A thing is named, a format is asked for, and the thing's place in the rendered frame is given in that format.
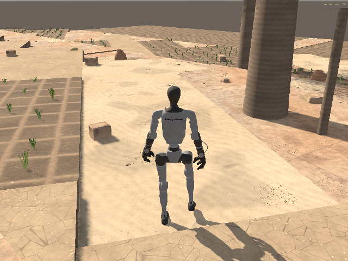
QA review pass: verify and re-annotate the robot right thigh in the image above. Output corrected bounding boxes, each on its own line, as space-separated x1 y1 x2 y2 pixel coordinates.
181 151 193 177

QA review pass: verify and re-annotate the robot left shin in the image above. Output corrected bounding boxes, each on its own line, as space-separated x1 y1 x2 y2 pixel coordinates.
159 182 167 218

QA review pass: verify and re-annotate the right robot forearm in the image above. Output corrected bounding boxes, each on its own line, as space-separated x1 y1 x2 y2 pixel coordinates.
194 132 205 158

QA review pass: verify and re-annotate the left robot forearm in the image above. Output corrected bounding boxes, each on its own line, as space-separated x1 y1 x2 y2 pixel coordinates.
144 132 154 153

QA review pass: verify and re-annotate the robot right hand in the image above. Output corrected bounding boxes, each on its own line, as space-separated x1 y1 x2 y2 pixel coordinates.
193 156 206 170

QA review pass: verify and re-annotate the robot left upper arm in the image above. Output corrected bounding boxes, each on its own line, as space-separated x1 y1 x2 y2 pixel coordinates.
148 110 163 140

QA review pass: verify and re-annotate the robot left hand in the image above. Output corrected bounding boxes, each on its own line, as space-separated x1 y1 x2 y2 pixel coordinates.
142 150 154 162

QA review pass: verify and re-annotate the robot right upper arm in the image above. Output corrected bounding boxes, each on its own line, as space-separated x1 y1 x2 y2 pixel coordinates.
185 110 199 140

